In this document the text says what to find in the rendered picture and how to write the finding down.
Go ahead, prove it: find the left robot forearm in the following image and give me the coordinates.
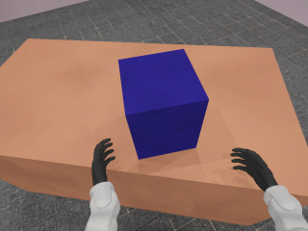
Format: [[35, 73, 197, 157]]
[[85, 181, 120, 231]]

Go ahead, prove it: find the carton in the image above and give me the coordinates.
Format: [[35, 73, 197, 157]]
[[118, 49, 209, 160]]

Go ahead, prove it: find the right robot forearm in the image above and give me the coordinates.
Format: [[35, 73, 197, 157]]
[[263, 185, 308, 231]]

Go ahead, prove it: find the left robot hand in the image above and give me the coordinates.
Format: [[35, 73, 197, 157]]
[[91, 138, 116, 186]]

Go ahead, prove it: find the pedestal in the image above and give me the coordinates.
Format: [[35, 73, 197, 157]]
[[0, 38, 308, 226]]

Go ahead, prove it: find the right robot hand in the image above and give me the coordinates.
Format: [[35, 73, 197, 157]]
[[230, 147, 278, 192]]

